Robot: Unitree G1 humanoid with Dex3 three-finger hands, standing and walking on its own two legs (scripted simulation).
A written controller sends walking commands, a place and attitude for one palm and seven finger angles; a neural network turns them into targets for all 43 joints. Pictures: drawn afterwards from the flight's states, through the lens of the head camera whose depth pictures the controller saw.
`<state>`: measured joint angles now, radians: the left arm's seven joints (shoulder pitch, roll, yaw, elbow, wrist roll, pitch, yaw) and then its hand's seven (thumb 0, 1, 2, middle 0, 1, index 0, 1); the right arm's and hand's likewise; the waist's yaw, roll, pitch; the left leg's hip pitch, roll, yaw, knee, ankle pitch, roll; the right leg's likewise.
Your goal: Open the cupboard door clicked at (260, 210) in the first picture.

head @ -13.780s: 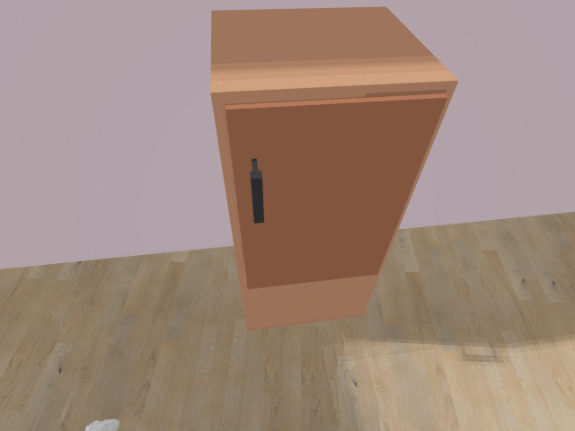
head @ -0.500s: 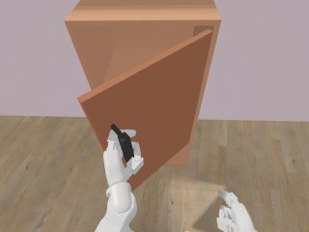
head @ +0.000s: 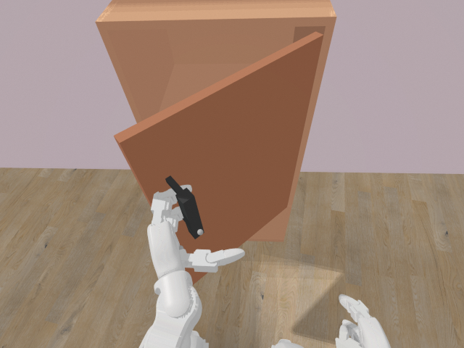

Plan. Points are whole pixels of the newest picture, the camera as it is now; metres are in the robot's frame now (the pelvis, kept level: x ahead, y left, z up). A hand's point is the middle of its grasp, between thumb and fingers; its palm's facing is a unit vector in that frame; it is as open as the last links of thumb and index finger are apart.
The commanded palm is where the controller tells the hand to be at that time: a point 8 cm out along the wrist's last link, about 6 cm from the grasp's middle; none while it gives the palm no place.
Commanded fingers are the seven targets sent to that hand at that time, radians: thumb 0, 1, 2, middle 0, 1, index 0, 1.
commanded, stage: open thumb and fingers to let go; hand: left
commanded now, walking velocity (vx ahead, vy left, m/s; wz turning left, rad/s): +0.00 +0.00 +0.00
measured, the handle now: (184, 207) +0.34 +0.10 +0.05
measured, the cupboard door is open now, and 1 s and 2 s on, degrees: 43 46 45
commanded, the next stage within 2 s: slide the hand sideways off the handle in 0.24 s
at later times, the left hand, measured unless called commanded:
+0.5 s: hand (199, 249) +0.27 +0.06 +0.05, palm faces -0.10 -0.99 -0.07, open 16.2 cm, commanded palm +0.26 +0.09 +0.05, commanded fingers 0.00 -0.50 0.30 -0.15 -0.30 -0.15 -0.30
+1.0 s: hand (186, 264) +0.24 +0.08 +0.06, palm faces -0.13 -0.99 +0.01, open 16.1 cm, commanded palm +0.22 +0.15 +0.05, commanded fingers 0.00 -0.50 0.30 -0.15 -0.30 -0.15 -0.30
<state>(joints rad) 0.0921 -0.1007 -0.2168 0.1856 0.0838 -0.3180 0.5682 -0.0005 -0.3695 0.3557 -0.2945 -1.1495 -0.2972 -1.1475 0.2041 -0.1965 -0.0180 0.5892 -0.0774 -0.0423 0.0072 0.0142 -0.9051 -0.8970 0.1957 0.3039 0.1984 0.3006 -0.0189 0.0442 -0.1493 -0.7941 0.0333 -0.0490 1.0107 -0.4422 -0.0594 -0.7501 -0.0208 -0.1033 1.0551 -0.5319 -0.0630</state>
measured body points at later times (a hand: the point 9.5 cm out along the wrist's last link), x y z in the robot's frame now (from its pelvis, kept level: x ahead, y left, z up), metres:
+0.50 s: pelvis -0.02 +0.04 -0.01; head +0.03 +0.02 +0.44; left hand +0.27 +0.12 +0.06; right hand +0.16 -0.18 -0.10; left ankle +0.03 +0.16 -0.67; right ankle +0.00 -0.08 -0.67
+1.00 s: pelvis -0.01 +0.05 +0.00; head +0.04 +0.04 +0.44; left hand +0.24 +0.13 +0.06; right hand +0.16 -0.17 -0.09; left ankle +0.03 +0.16 -0.67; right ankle +0.00 -0.08 -0.67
